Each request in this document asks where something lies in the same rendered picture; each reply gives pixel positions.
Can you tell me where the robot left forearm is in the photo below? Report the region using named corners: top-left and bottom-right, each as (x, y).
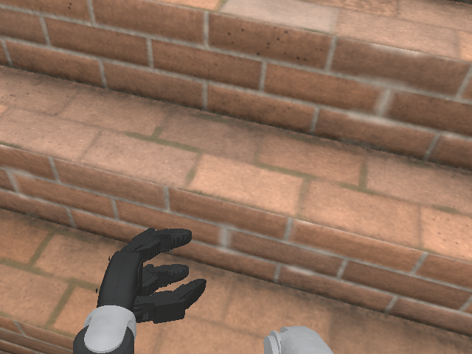
top-left (73, 305), bottom-right (136, 354)

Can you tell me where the right robot thigh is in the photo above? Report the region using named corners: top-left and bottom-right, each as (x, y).
top-left (263, 326), bottom-right (334, 354)

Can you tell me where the left robot hand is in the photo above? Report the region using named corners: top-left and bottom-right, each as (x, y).
top-left (96, 228), bottom-right (207, 324)

